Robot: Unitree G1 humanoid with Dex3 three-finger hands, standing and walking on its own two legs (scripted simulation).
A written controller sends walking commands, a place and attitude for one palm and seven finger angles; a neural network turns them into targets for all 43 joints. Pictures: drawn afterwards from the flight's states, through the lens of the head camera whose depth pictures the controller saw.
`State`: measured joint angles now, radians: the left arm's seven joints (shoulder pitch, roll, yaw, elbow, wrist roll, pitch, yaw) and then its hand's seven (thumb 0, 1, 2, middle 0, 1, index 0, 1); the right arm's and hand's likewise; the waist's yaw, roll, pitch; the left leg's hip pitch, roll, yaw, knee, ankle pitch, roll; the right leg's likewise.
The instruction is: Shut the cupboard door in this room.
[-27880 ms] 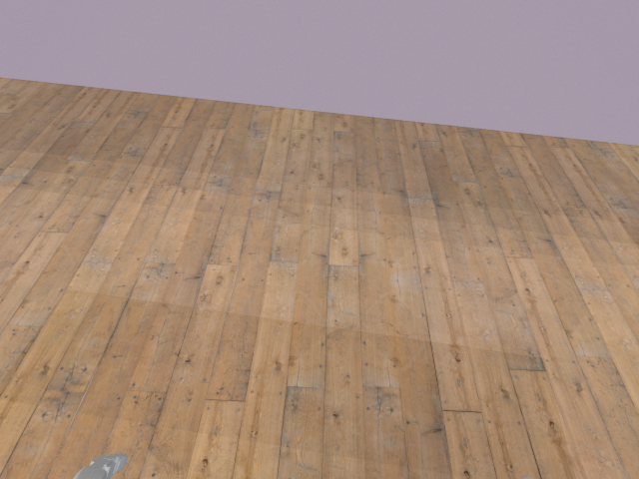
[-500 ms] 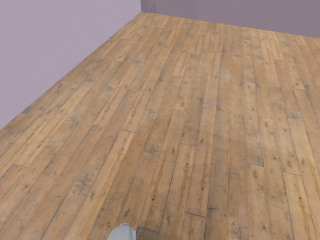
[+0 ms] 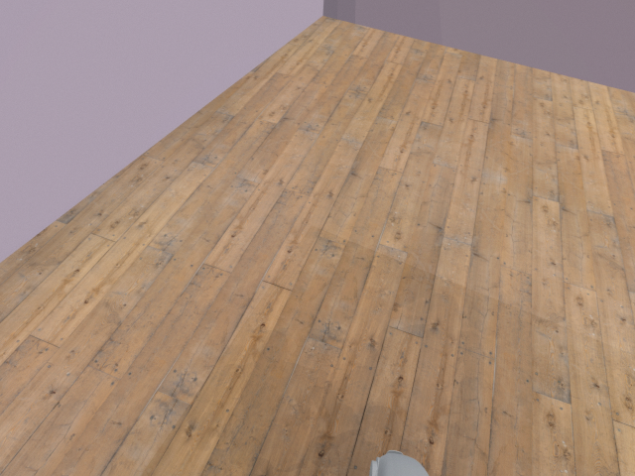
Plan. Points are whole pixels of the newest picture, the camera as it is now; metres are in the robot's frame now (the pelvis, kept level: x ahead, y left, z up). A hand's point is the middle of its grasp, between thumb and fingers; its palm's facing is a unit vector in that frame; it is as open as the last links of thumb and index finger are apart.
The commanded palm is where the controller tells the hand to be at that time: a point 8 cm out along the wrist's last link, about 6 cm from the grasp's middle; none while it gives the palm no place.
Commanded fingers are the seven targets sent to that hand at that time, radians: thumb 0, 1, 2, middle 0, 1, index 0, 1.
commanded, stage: walk to a spot facing it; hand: left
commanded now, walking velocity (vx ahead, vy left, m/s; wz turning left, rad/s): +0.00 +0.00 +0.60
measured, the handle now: out of the picture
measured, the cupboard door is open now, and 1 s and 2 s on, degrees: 77 77 77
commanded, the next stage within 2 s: none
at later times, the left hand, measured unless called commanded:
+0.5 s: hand out of the picture +0.09 +0.17 -0.16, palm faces +0.31 -0.91 -0.27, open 7.3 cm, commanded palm none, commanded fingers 0.00 0.90 0.90 -0.20 -0.30 -0.20 -0.30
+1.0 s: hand out of the picture +0.06 +0.24 -0.17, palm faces +0.54 -0.80 -0.25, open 7.4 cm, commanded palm none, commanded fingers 0.00 0.90 0.90 -0.20 -0.30 -0.20 -0.30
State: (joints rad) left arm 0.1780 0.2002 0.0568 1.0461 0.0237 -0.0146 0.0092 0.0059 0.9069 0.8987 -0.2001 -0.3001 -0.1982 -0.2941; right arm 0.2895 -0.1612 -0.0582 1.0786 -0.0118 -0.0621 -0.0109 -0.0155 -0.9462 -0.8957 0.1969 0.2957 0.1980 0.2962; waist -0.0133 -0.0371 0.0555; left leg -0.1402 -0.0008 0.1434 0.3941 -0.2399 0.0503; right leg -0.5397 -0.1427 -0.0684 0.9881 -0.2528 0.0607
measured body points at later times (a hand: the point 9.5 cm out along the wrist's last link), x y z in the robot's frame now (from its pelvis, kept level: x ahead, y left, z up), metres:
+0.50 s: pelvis +0.07 -0.04 +0.00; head +0.12 -0.04 +0.44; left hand +0.07 +0.22 -0.14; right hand +0.23 -0.28 -0.15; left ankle +0.02 +0.09 -0.68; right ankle +0.11 -0.14 -0.74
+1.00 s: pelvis +0.08 -0.01 +0.00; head +0.12 +0.04 +0.44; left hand +0.04 +0.28 -0.15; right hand +0.27 -0.18 -0.14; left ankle +0.03 +0.08 -0.74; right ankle +0.15 -0.15 -0.68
